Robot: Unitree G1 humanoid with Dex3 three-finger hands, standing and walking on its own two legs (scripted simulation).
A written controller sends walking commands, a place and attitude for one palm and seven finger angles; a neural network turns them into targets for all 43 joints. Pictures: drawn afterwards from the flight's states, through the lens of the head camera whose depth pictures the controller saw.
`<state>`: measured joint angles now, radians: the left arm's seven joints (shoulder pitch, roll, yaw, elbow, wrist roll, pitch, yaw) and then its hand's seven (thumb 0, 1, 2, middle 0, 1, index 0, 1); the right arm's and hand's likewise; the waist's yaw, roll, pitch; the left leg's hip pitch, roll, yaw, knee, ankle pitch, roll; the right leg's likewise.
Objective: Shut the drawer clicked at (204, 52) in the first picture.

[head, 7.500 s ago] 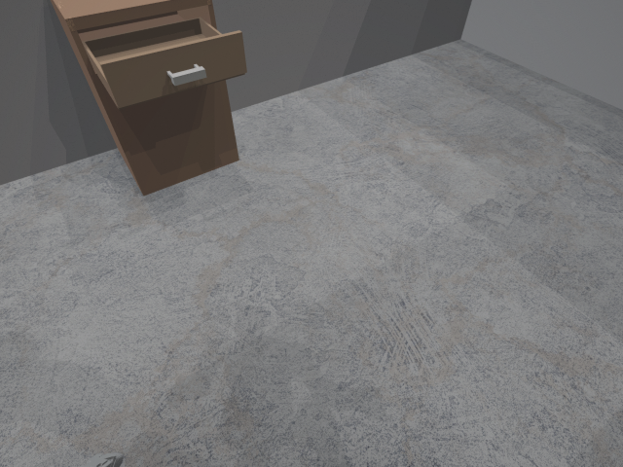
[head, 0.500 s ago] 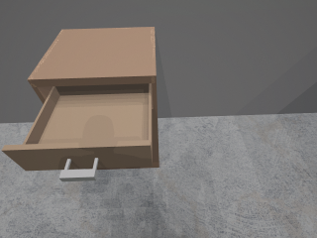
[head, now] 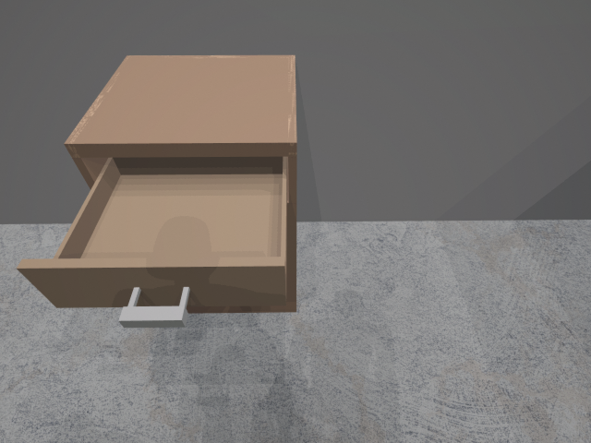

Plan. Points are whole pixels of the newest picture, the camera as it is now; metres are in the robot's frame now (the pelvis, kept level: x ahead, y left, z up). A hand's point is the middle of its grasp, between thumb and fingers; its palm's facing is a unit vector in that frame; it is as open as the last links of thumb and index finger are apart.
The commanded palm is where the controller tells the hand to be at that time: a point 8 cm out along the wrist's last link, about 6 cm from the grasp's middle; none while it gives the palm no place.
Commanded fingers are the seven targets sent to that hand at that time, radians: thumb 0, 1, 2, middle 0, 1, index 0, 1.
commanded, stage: look again from close up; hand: left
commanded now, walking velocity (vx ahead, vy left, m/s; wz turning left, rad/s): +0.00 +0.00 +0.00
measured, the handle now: (157, 304) +0.36 +0.28 -0.11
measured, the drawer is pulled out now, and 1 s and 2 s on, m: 0.30 0.30 0.30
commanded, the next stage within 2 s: raise the hand and make a fist in 0.54 s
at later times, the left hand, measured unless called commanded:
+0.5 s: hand out of the picture +0.06 +0.24 -0.18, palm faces +0.01 -0.97 -0.23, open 7.4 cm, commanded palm none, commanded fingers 0.00 0.90 0.90 -0.20 -0.30 -0.20 -0.30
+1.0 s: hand (143, 419) +0.16 +0.22 -0.05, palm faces +0.04 -1.00 -0.02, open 6.3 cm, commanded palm +0.11 +0.29 -0.06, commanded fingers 0.00 0.90 0.90 -0.58 -0.71 -0.58 -0.71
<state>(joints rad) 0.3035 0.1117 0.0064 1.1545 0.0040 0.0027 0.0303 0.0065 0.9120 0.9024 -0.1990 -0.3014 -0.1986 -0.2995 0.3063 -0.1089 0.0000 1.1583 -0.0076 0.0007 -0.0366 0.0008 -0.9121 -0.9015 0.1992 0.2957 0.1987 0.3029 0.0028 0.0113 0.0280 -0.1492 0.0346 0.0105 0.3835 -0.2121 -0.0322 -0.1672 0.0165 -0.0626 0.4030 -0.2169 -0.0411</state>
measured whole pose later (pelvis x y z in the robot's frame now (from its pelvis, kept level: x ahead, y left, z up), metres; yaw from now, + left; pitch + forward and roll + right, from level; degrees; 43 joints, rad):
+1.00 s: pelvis -0.03 +0.03 -0.09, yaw +0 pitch +12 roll +0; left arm 0.47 0.16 0.16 0.11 -0.24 -0.57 -0.28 0.01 0.91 0.90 -0.39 -0.51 -0.39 -0.51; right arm 0.16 -0.24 -0.07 0.55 0.02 -0.27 0.01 0.01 -0.91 -0.90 0.20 0.30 0.20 0.30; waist 0.00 -0.03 -0.16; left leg -0.81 0.00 0.04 1.10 -0.50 0.02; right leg -0.84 -0.02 -0.05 1.10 -0.48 -0.03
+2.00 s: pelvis -0.01 +0.05 -0.08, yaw +2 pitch +13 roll -3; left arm 0.64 0.19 0.06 -0.25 -0.20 -0.36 -0.14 0.02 0.90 0.90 -1.35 -1.55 -1.35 -1.55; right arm 0.21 -0.19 0.02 0.44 0.03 -0.16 -0.03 0.01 -0.91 -0.90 0.20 0.30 0.20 0.30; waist 0.02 0.03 -0.16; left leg -0.81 0.00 -0.02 1.12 -0.54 0.03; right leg -0.78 -0.01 -0.10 1.05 -0.50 -0.01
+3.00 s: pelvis -0.01 +0.03 -0.10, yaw +1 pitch +16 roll -2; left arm 0.53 0.20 0.10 -0.13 -0.22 -0.41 -0.15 0.02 0.90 0.90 -1.40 -1.60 -1.40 -1.60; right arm 0.23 -0.22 0.00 0.49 0.02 -0.15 -0.04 0.01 -0.91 -0.90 0.20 0.30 0.20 0.30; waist -0.01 0.03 -0.17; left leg -0.91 0.01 -0.03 1.19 -0.56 0.01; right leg -0.88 0.00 -0.11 1.14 -0.53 -0.04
